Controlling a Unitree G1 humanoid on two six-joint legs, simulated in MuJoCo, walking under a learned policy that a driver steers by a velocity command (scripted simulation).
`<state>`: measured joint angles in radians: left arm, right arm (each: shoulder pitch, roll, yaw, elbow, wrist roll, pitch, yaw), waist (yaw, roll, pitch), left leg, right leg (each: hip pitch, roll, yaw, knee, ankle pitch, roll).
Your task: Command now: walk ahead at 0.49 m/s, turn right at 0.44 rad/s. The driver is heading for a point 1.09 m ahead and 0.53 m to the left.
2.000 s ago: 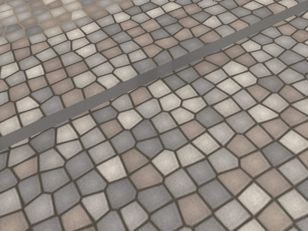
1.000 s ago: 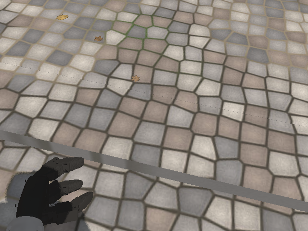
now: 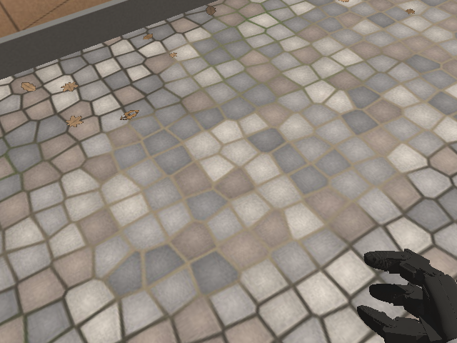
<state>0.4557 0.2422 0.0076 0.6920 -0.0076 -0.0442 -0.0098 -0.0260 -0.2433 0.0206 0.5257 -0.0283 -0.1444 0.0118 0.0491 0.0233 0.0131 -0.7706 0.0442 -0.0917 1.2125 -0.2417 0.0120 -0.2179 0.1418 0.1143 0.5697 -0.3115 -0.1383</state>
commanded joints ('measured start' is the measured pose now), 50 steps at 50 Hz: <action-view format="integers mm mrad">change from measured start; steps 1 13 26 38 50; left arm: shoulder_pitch -140 -104 -348 -457 -469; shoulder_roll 130 220 141 174 146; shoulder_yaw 44 62 76 111 77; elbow -60 -84 -121 -87 -136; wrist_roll -8 32 21 -4 36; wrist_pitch -14 23 16 -56 37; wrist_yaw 48 15 70 29 73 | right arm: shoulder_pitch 56 139 256 243 334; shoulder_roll -30 -165 -233 -228 -220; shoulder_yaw -13 -103 -137 -158 -141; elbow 15 -3 26 -15 -11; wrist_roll -13 38 59 61 60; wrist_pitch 5 72 180 202 219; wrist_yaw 3 21 -65 -60 -43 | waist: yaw -44 -48 -69 -92 -66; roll -31 -68 71 136 -132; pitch -24 -267 -102 -73 0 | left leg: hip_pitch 360 862 599 677 118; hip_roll -84 164 -46 -80 -64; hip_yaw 198 -660 -514 -669 3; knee -504 -950 -936 -804 153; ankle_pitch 397 -77 -22 276 -119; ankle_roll -54 202 65 114 -132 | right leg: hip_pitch -228 -433 -467 -174 -7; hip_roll -75 -69 -78 -22 -335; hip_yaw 6 81 106 116 33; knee -207 916 440 -56 -290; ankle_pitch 684 -118 86 85 283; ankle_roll -32 164 222 218 -63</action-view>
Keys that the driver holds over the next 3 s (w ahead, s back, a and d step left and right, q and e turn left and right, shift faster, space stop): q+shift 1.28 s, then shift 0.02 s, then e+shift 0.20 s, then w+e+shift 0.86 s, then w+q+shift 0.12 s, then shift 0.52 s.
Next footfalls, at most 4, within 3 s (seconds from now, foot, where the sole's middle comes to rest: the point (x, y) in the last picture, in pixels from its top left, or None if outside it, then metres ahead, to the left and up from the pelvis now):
0.18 left None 0.40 0.09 -0.77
0.84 right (272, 328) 0.53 -0.02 -0.77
1.34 left None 0.31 0.13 -0.77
2.04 right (203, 253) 0.77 0.20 -0.77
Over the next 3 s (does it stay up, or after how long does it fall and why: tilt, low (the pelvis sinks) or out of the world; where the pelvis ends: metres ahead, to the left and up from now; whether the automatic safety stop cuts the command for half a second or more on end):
stays up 1.25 0.45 -0.01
